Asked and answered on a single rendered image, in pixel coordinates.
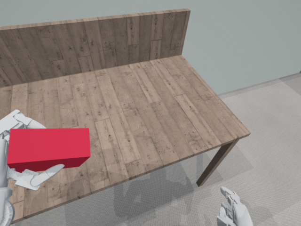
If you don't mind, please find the sponge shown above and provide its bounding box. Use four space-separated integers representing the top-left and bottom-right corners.
7 128 91 173

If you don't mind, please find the left robot hand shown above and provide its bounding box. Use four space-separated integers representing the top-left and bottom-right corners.
0 110 65 191

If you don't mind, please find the robot left forearm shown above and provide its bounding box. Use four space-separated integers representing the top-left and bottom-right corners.
0 187 15 226

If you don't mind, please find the table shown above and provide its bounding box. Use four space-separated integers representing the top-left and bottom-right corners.
0 8 251 224

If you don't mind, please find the right robot hand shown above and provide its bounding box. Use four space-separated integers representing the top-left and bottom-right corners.
217 186 253 226

